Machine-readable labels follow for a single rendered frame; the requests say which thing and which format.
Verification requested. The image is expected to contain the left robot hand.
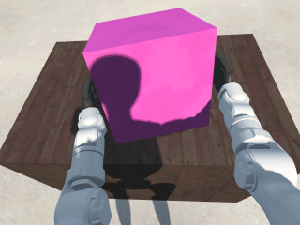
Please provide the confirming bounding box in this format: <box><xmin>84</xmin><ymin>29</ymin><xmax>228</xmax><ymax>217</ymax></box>
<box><xmin>82</xmin><ymin>76</ymin><xmax>101</xmax><ymax>110</ymax></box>

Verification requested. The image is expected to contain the robot left upper arm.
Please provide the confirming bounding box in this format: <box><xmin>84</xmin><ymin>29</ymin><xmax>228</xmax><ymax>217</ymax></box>
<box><xmin>54</xmin><ymin>187</ymin><xmax>112</xmax><ymax>225</ymax></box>

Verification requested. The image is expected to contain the robot right upper arm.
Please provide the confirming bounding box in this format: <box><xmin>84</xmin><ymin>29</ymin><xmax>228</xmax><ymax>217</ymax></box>
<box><xmin>233</xmin><ymin>149</ymin><xmax>300</xmax><ymax>225</ymax></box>

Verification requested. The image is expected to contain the carton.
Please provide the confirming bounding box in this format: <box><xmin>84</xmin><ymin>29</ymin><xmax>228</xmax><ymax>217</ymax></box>
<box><xmin>82</xmin><ymin>7</ymin><xmax>218</xmax><ymax>144</ymax></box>

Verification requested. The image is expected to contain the robot left forearm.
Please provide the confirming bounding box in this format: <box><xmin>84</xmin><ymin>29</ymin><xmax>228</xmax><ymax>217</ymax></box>
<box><xmin>53</xmin><ymin>107</ymin><xmax>107</xmax><ymax>225</ymax></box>

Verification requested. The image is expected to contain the pedestal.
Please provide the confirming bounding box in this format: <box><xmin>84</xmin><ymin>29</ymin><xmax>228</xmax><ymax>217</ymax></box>
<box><xmin>0</xmin><ymin>34</ymin><xmax>300</xmax><ymax>203</ymax></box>

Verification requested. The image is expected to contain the right robot hand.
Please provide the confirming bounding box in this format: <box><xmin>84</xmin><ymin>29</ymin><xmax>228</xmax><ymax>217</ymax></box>
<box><xmin>212</xmin><ymin>50</ymin><xmax>234</xmax><ymax>92</ymax></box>

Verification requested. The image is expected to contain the robot right forearm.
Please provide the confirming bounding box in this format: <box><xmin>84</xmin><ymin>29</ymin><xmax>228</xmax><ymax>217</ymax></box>
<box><xmin>217</xmin><ymin>82</ymin><xmax>297</xmax><ymax>184</ymax></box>

